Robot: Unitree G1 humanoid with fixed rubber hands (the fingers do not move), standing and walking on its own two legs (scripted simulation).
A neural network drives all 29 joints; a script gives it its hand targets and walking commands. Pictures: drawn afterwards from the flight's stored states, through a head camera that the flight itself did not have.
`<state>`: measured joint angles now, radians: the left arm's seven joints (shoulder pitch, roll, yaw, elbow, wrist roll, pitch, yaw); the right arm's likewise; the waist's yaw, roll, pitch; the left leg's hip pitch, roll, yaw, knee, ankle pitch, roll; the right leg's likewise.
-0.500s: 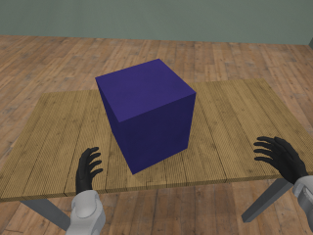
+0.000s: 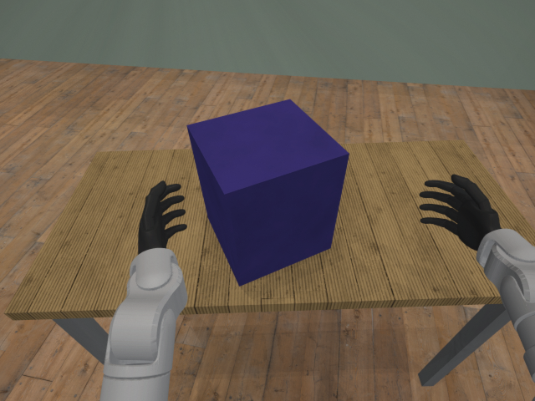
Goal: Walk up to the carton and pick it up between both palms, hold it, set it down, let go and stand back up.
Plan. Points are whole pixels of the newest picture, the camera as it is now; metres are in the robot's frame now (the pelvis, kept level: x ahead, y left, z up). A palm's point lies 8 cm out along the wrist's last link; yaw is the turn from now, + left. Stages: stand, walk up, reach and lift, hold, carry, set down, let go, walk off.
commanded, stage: reach and lift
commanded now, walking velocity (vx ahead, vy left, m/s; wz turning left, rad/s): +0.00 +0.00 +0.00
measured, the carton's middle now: (264, 192) +0.49 +0.07 +0.04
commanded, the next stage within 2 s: none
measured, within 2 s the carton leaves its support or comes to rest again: neither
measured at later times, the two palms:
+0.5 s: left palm (153, 206) +0.32 +0.20 +0.17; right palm (444, 175) +0.43 -0.21 +0.15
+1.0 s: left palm (153, 176) +0.36 +0.21 +0.19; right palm (417, 134) +0.48 -0.17 +0.19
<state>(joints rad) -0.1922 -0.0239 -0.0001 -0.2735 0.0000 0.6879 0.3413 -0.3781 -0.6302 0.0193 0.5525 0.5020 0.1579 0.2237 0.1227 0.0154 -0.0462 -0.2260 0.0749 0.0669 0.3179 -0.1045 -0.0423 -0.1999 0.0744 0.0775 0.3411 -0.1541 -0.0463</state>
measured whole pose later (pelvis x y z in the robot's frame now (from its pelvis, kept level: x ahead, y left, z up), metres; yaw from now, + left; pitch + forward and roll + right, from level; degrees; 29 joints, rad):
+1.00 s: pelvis +0.01 +0.00 +0.00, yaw +0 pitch +3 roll +0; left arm -0.73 -0.02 0.13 0.18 0.00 0.77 0.33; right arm -0.97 -0.60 0.13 0.96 0.53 0.32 0.19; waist 0.23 0.02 -0.05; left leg -0.25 0.08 0.07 0.30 -0.10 -0.04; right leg -0.22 0.08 0.08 0.32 -0.15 -0.05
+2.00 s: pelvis +0.02 +0.00 +0.00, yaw +0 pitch +11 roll +0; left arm -0.82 0.01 0.18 0.51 0.00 0.43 0.27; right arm -1.22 -0.54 0.15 1.22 0.42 0.21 0.19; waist 0.26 0.02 -0.05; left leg -0.40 0.07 0.07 0.32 -0.10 -0.04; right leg -0.37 0.07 0.08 0.34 -0.15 -0.04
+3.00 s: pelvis +0.03 +0.00 +0.00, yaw +0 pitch +19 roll +0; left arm -0.83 -0.06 0.31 0.68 0.09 0.14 0.21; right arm -1.20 -0.34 0.08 1.34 0.10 -0.03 0.16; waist 0.27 0.01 -0.16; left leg -0.54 0.07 0.07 0.32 -0.10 -0.04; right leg -0.50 0.07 0.08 0.33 -0.14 -0.04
